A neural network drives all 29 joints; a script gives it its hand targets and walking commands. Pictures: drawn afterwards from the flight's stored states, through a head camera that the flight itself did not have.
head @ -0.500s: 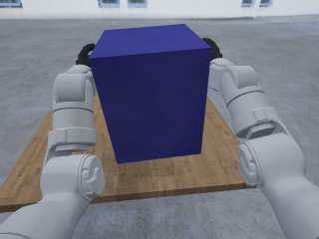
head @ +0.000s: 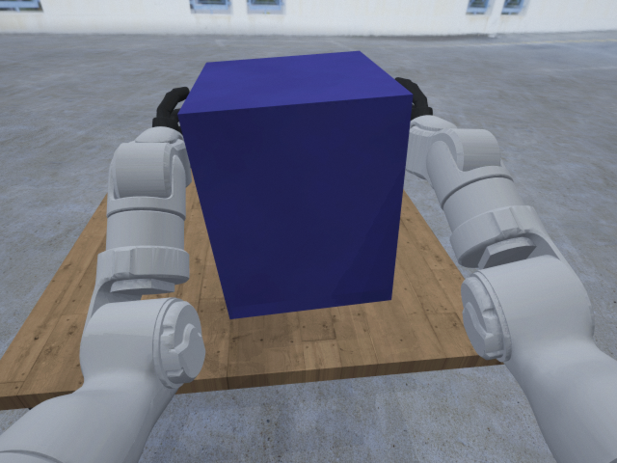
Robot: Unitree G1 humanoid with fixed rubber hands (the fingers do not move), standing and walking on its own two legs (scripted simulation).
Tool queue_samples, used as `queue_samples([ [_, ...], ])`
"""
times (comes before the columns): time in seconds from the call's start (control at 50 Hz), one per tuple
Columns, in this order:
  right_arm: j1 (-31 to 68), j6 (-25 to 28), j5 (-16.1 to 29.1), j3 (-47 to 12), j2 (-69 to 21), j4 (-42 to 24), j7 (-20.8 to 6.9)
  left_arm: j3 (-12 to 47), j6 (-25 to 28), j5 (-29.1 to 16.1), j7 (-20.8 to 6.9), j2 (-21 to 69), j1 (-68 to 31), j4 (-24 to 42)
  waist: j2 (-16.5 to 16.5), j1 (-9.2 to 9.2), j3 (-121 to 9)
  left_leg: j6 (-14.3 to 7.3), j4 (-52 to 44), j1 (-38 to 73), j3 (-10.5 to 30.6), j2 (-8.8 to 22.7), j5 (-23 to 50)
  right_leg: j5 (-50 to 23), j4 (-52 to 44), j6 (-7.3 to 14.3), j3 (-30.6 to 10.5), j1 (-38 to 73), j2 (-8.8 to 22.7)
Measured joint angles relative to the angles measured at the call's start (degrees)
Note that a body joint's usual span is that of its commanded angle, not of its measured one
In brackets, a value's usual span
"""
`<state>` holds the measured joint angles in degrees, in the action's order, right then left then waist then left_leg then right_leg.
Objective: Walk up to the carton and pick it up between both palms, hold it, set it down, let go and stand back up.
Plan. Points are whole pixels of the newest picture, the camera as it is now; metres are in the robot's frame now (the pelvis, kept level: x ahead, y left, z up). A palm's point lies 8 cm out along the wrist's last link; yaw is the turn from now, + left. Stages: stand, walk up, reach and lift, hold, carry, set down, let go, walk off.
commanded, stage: hold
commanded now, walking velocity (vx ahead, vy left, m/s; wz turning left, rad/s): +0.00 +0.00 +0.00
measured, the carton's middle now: (297, 179) +0.37 +0.00 +0.26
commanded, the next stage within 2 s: none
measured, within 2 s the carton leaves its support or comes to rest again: neither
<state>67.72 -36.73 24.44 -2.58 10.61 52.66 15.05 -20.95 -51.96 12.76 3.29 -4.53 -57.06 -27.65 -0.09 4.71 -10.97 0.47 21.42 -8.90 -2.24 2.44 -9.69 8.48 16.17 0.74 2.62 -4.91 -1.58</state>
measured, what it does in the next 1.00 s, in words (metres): stands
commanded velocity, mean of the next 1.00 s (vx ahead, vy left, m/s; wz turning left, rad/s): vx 0.00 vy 0.00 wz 0.00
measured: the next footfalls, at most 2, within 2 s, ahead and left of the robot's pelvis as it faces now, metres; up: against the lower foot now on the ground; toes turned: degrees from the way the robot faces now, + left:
none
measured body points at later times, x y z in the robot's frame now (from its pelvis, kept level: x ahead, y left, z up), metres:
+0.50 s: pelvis +0.00 +0.00 +0.00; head -0.09 +0.02 +0.44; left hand +0.39 +0.16 +0.30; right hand +0.39 -0.14 +0.32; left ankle +0.02 +0.12 -0.75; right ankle +0.01 -0.11 -0.75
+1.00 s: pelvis +0.00 +0.00 +0.00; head -0.09 +0.01 +0.44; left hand +0.39 +0.16 +0.30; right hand +0.39 -0.14 +0.32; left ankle +0.02 +0.12 -0.75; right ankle +0.01 -0.11 -0.75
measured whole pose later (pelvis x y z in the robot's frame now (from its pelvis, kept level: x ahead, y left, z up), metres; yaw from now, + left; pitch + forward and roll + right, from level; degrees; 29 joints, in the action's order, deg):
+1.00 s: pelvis +0.00 +0.00 +0.00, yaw +0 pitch -3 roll -1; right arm 69.1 -36.8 23.4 -2.5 10.5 53.2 15.0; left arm -22.0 -51.2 12.7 3.0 -5.1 -58.8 -28.8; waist 0.5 3.9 -10.5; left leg 0.5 21.0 -9.3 -2.2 2.5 -9.1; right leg 8.1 16.0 0.8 2.5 -5.5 -1.7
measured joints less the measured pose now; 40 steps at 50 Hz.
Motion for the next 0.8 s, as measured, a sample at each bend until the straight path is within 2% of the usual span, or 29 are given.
queue_samples([
  [0.16,0.0,-0.2,0.2,-1.0,0.3,-1.9,0.3,-0.5,0.4,-0.4,0.0,0.0,0.0,1.4,0.8,-0.50,0.3,-0.1,0.1,0.0,-0.1,0.0,0.0,0.0,0.2,-0.1,-0.1,-0.1,0.0],
  [0.28,0.8,-0.5,-1.0,0.4,-0.5,-0.5,0.4,-1.5,0.1,0.0,-0.6,-0.5,-1.2,-0.2,0.6,-0.60,0.5,-0.1,-0.5,0.4,0.0,-0.2,0.3,0.0,0.1,-0.1,0.0,0.1,0.1],
  [0.5,-0.2,-0.4,-0.4,0.4,-0.2,-2.1,0.6,0.2,0.5,-0.2,-0.7,-0.6,-0.4,0.7,-0.2,0.18,0.3,0.0,-0.1,-0.2,0.4,-0.1,0.3,-0.3,-0.4,0.0,0.3,0.0,0.0],
  [0.8,1.1,-0.1,-0.6,0.3,0.0,-0.1,0.0,-0.7,0.5,0.0,-0.2,-0.3,-1.1,0.0,0.6,-0.39,0.2,-0.1,-0.2,-0.1,-0.1,-0.1,0.3,-0.2,0.1,-0.1,-0.3,-0.3,0.1],
])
